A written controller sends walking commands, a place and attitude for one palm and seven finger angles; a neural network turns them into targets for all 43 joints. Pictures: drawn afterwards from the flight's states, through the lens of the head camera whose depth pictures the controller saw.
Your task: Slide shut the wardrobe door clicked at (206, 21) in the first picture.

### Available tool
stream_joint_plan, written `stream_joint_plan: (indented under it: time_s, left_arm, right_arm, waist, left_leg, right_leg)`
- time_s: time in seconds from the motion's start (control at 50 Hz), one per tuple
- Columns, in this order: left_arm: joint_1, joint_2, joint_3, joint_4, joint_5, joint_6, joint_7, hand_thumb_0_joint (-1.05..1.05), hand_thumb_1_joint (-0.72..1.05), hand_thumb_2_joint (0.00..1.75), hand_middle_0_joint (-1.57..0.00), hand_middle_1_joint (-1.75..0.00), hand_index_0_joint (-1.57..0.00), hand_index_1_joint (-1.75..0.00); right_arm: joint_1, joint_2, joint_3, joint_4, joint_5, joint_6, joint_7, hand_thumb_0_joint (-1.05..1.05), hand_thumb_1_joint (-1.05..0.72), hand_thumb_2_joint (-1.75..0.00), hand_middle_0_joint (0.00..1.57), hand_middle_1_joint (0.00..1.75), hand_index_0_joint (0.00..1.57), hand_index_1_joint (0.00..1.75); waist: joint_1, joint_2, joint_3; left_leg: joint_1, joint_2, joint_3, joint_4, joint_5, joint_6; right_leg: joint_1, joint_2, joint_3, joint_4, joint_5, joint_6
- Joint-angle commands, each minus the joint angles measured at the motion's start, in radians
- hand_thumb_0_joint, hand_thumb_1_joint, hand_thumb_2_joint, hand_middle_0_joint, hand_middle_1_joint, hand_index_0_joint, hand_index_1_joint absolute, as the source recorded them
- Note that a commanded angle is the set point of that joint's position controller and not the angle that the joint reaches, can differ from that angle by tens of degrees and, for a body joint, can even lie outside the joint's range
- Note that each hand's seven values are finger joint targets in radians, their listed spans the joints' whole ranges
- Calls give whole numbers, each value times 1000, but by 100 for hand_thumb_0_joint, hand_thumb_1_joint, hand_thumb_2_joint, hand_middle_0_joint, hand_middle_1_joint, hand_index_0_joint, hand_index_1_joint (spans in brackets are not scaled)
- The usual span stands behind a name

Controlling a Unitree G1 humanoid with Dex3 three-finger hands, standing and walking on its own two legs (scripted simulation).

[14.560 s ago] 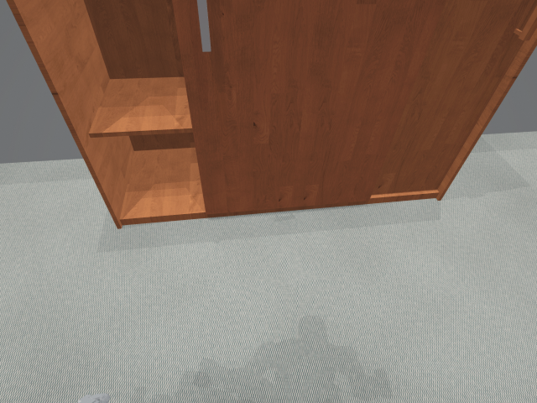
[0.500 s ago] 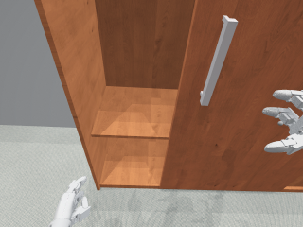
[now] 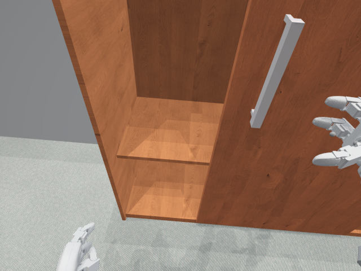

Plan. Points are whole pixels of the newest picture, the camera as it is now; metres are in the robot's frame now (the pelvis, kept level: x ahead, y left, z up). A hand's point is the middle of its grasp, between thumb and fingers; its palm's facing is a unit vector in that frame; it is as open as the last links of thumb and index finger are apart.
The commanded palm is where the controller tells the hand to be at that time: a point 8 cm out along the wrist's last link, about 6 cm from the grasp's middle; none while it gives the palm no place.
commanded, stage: move the hooked fingers beside the handle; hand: right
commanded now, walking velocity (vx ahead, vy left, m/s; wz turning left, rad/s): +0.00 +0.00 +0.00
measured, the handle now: (269, 77) +0.51 -0.19 +0.21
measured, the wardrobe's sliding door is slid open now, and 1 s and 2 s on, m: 0.40 0.40 0.40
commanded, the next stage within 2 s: feel for the door with the fingertips in 1.84 s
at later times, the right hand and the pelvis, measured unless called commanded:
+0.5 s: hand (312, 114) +0.39 -0.25 +0.20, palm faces +0.10 +0.99 -0.03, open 14.0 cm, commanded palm +0.37 -0.30 +0.19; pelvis +0.01 +0.00 +0.00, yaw +0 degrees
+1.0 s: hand (299, 99) +0.45 -0.25 +0.19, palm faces +0.09 +1.00 -0.03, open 14.0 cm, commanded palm +0.42 -0.31 +0.19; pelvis +0.01 +0.00 +0.00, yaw +1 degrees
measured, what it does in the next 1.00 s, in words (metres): stands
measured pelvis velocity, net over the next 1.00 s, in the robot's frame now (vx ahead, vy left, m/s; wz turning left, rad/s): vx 0.01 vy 0.00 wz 0.01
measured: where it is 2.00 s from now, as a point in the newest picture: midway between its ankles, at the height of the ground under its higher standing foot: outside the picture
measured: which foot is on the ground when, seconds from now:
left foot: down 0.00-1.00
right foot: down 0.00-1.00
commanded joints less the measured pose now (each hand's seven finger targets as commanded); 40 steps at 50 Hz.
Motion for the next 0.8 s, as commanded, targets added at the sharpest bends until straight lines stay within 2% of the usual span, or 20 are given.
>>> stream_joint_plan:
  time_s: [0.0,0.02,0.08,0.16,0.18,0.22,0.28,0.32,0.34,0.36,0.4,0.46,0.48,0.52,0.58,0.62,0.64,0.68,0.7,0.78]
  left_arm:
    - [-122,126,44,-156,-2,-61,19,0,90,90,-20,-30,-20,-30]
    - [-118,131,45,-146,0,-59,19,0,90,90,-20,-30,-20,-30]
    - [-109,125,45,-152,1,-57,18,0,90,90,-20,-30,-20,-30]
    - [-94,127,46,-143,1,-44,13,0,90,90,-20,-30,-20,-30]
    - [-96,125,45,-150,0,-41,11,0,90,90,-20,-30,-20,-30]
    - [-92,127,46,-148,3,-34,8,0,90,90,-20,-30,-20,-30]
    - [-81,124,48,-154,2,-26,5,0,90,90,-20,-30,-20,-30]
    - [-74,130,48,-147,4,-17,4,0,90,90,-20,-30,-20,-30]
    - [-67,129,49,-145,3,-14,4,0,90,90,-20,-30,-20,-30]
    - [-66,126,50,-147,1,-13,4,0,90,90,-20,-30,-20,-30]
    - [-58,125,51,-147,1,-10,4,0,90,90,-20,-30,-20,-30]
    - [-38,132,55,-133,2,-3,5,0,90,90,-20,-30,-20,-30]
    - [-35,131,53,-132,3,-2,5,0,90,90,-20,-30,-20,-30]
    - [-27,137,57,-126,6,2,3,0,90,90,-20,-30,-20,-30]
    - [-6,140,61,-124,6,11,1,0,90,90,-20,-30,-20,-30]
    - [6,146,64,-124,9,18,-3,0,90,90,-20,-30,-20,-30]
    - [7,142,65,-130,8,19,-5,0,90,90,-20,-30,-20,-30]
    - [24,148,67,-123,4,26,-4,0,90,90,-20,-30,-20,-30]
    - [27,148,68,-123,2,28,-4,0,90,90,-20,-30,-20,-30]
    - [57,155,74,-116,7,32,-7,0,90,90,-20,-30,-20,-30]
  right_arm:
    - [-458,-263,-36,-185,11,-82,-5,0,50,-30,30,120,30,120]
    - [-478,-282,-48,-169,8,-87,-9,0,50,-30,30,120,30,120]
    - [-516,-264,-24,-169,-2,-101,-13,0,50,-30,30,120,30,120]
    - [-499,-281,-44,-94,-7,-93,-23,0,50,-30,30,120,30,120]
    - [-501,-261,-23,-93,-10,-90,-22,0,50,-30,30,120,30,120]
    - [-516,-274,-33,-78,-16,-89,-29,0,50,-30,30,120,30,120]
    - [-537,-262,-23,-66,-20,-92,-33,0,50,-30,30,120,30,120]
    - [-547,-287,-41,-38,-22,-96,-38,0,50,-30,30,120,30,120]
    - [-578,-286,-31,-30,-28,-100,-38,0,50,-30,30,120,30,120]
    - [-608,-260,-1,-37,-31,-106,-37,0,50,-30,30,120,30,120]
    - [-628,-259,6,-17,-36,-112,-39,0,50,-30,30,120,30,120]
    - [-674,-281,-3,27,-41,-126,-45,0,50,-30,30,120,30,120]
    - [-693,-263,19,38,-44,-130,-43,0,50,-30,30,120,30,120]
    - [-703,-294,-3,64,-47,-137,-47,0,50,-30,30,120,30,120]
    - [-707,-322,-26,117,-53,-148,-46,0,50,-30,30,120,30,120]
    - [-700,-358,-52,132,-59,-161,-44,0,50,-30,30,120,30,120]
    - [-708,-341,-34,124,-58,-167,-39,0,50,-30,30,120,30,120]
    - [-715,-345,-30,184,-60,-170,-30,0,50,-30,30,120,30,120]
    - [-745,-328,-8,199,-61,-172,-26,0,50,-30,30,120,30,120]
    - [-809,-373,-29,232,-71,-198,-26,0,50,-30,30,120,30,120]
  waist:
    - [17,-41,-196]
    - [18,-26,-195]
    - [17,-47,-245]
    - [13,-4,-233]
    - [11,-15,-231]
    - [9,-22,-234]
    - [16,-10,-250]
    - [17,4,-238]
    - [27,8,-238]
    - [35,-15,-239]
    - [38,-33,-245]
    - [48,-18,-257]
    - [52,-13,-256]
    - [47,-29,-270]
    - [48,4,-288]
    - [40,-7,-309]
    - [44,-24,-318]
    - [58,15,-281]
    - [67,-3,-259]
    - [74,-6,-301]
  left_leg:
    - [108,-2,-50,-62,150,-1]
    - [111,-2,-53,-65,147,1]
    - [127,-4,-45,-55,185,2]
    - [134,-3,-44,-54,205,1]
    - [131,-3,-42,-53,206,1]
    - [130,-5,-44,-53,217,5]
    - [130,-5,-44,-51,232,2]
    - [130,-7,-49,-54,233,3]
    - [126,-4,-44,-53,233,0]
    - [115,-6,-47,-56,232,0]
    - [102,-7,-47,-58,212,1]
    - [104,-7,-50,-58,223,1]
    - [102,-8,-49,-56,229,1]
    - [108,-6,-57,-56,235,3]
    - [126,-3,-58,-48,255,-1]
    - [146,-4,-63,-39,290,2]
    - [150,1,-66,-36,306,0]
    - [121,-4,-61,-37,287,-3]
    - [95,-4,-61,-43,263,-4]
    - [101,-5,-67,-36,263,-3]
  right_leg:
    - [-9,16,36,-81,206,-8]
    - [-13,15,35,-77,205,-8]
    - [13,17,41,-83,242,-6]
    - [-11,15,37,-85,251,-7]
    - [-13,17,36,-88,254,-6]
    - [-12,16,34,-82,268,-5]
    - [-4,14,34,-84,279,-6]
    - [-21,15,29,-79,274,-8]
    - [-23,12,31,-86,271,-7]
    - [-9,13,29,-83,271,-7]
    - [-5,15,31,-83,257,-6]
    - [-9,14,33,-78,262,-7]
    - [-9,15,33,-80,265,-7]
    - [-13,16,28,-71,267,-9]
    - [-34,14,27,-73,273,-11]
    - [-39,14,21,-64,301,-11]
    - [-36,13,18,-65,309,-10]
    - [-60,12,20,-64,284,-12]
    - [-61,12,17,-64,263,-12]
    - [-64,14,21,-54,262,-14]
